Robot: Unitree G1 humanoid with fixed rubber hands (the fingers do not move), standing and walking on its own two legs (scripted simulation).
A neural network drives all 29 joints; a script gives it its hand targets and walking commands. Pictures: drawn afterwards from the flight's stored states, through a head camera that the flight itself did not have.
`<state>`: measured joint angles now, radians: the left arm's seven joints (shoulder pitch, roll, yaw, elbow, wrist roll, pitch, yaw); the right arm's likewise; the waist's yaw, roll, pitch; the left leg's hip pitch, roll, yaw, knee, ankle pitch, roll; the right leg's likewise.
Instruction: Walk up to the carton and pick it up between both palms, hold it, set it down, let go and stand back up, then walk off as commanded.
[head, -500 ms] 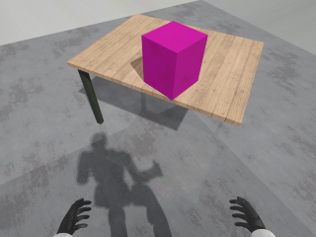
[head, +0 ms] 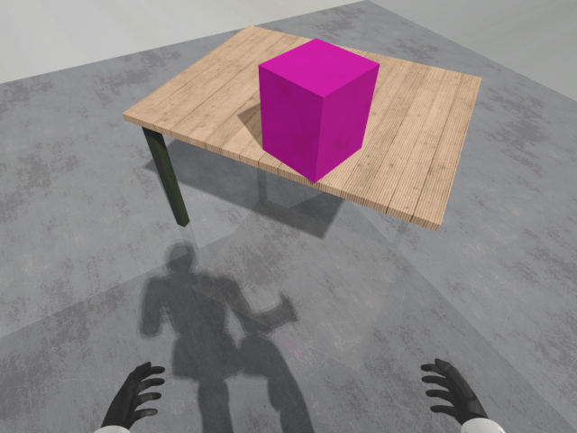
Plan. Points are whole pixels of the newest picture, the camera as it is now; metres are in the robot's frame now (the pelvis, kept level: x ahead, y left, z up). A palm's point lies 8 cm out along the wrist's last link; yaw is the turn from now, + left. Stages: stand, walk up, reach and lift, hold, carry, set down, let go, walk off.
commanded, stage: walk up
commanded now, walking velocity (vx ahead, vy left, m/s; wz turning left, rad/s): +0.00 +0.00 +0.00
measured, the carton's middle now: (315, 110) +0.87 -0.09 -0.04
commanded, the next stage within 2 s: none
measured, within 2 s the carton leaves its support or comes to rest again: neither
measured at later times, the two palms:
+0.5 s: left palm (119, 381) +0.21 +0.25 -0.06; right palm (506, 381) +0.20 -0.32 -0.07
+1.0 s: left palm (116, 286) +0.38 +0.31 -0.09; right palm (447, 368) +0.23 -0.26 -0.10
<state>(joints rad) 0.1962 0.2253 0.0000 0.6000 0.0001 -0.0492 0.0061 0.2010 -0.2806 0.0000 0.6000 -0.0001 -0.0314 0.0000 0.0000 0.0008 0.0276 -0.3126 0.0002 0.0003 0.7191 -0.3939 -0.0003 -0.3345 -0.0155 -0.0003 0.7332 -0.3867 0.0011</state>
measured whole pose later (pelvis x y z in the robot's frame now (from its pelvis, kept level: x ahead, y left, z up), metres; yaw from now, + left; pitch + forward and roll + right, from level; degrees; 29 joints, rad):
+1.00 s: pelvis +0.22 +0.05 -0.02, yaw -17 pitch -3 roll +0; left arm 0.42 0.38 0.00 0.60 0.00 -0.08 0.03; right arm 0.36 -0.41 -0.01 0.60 0.00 -0.05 0.04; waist 0.00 0.03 0.05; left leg -0.45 0.02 0.14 0.85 -0.36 0.08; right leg -0.56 -0.05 0.02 1.03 -0.51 -0.01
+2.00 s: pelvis +0.45 +0.14 -0.01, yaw -23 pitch -3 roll +0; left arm 0.40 0.41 0.00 0.61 0.00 -0.12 0.02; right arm 0.32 -0.48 -0.03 0.60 0.00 -0.04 0.05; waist 0.00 0.05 0.05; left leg -0.50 0.08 0.05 1.04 -0.48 0.01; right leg -0.40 -0.04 0.00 0.77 -0.34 -0.04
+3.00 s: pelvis +0.50 +0.12 -0.03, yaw -28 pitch -1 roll +2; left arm 0.35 0.41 0.00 0.61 0.00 -0.08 0.01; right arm 0.31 -0.46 -0.03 0.60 0.00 -0.08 0.01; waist 0.00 -0.01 0.05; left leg -0.44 0.05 0.04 0.93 -0.49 0.01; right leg -0.54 0.01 0.03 0.94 -0.39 -0.03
